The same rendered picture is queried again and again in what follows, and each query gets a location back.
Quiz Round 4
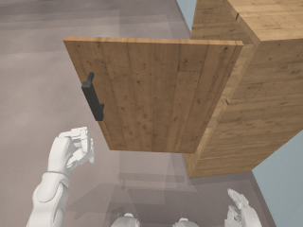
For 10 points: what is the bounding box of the cupboard door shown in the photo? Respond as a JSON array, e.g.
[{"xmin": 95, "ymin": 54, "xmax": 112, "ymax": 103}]
[{"xmin": 63, "ymin": 36, "xmax": 243, "ymax": 154}]

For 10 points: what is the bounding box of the robot left shin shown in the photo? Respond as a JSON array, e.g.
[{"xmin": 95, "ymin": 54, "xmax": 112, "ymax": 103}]
[{"xmin": 124, "ymin": 213, "xmax": 134, "ymax": 217}]

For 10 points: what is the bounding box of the handle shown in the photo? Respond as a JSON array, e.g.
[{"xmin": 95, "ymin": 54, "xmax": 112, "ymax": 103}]
[{"xmin": 81, "ymin": 72, "xmax": 104, "ymax": 121}]

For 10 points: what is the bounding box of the left robot hand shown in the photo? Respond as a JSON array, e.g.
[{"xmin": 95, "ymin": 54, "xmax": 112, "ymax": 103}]
[{"xmin": 47, "ymin": 127, "xmax": 96, "ymax": 177}]

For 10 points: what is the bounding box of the robot left forearm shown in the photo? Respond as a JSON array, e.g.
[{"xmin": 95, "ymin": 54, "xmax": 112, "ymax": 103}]
[{"xmin": 26, "ymin": 171, "xmax": 71, "ymax": 227}]

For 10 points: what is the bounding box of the right robot hand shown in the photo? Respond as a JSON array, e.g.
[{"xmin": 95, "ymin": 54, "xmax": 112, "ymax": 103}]
[{"xmin": 224, "ymin": 188, "xmax": 262, "ymax": 227}]

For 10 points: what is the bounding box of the left robot thigh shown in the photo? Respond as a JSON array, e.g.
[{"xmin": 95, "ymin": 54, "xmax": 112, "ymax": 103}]
[{"xmin": 111, "ymin": 216, "xmax": 140, "ymax": 227}]

